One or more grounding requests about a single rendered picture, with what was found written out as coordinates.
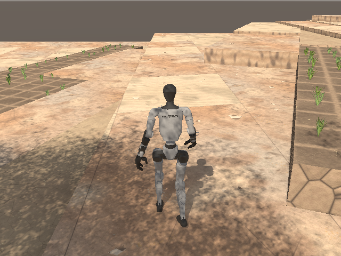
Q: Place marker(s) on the robot right forearm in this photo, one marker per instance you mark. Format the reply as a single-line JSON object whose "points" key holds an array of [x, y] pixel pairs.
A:
{"points": [[193, 136]]}

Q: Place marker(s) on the robot right hand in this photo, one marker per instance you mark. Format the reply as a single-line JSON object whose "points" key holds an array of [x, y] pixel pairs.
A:
{"points": [[189, 141]]}

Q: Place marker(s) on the robot right upper arm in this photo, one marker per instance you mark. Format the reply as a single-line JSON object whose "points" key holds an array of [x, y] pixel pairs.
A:
{"points": [[189, 120]]}

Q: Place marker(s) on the right robot thigh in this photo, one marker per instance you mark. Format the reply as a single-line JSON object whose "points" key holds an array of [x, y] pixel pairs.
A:
{"points": [[180, 168]]}

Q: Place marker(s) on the robot left foot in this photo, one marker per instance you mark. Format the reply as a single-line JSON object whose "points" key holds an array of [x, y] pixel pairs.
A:
{"points": [[160, 207]]}

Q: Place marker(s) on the robot left upper arm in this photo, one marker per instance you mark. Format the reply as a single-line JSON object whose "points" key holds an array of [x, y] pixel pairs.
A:
{"points": [[151, 121]]}

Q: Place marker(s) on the robot left hand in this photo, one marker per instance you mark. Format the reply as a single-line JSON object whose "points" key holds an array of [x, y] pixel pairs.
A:
{"points": [[138, 164]]}

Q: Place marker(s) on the robot left forearm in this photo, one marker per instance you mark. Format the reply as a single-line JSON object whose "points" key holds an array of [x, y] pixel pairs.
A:
{"points": [[143, 145]]}

